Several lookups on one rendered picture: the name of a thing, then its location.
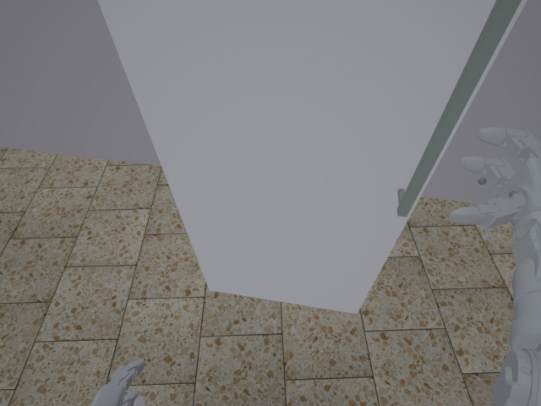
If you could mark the right robot upper arm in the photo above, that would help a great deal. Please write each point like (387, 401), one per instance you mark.
(519, 383)

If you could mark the fridge door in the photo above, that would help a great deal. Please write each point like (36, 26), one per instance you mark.
(285, 128)

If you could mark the robot right hand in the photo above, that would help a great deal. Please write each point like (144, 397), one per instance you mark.
(523, 147)

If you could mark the handle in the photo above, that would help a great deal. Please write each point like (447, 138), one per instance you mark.
(492, 32)

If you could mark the right robot forearm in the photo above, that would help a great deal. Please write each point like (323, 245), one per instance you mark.
(525, 330)

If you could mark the robot left hand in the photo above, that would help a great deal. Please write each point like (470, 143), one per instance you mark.
(112, 394)

